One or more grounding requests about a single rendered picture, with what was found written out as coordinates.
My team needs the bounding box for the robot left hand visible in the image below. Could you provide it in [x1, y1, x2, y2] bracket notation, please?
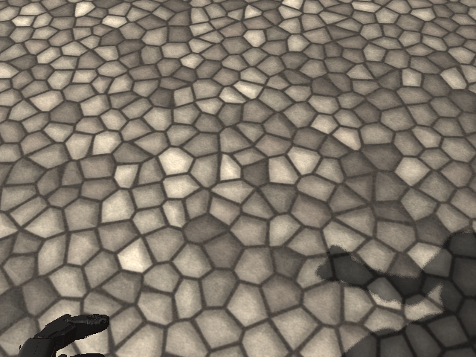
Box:
[17, 314, 109, 357]

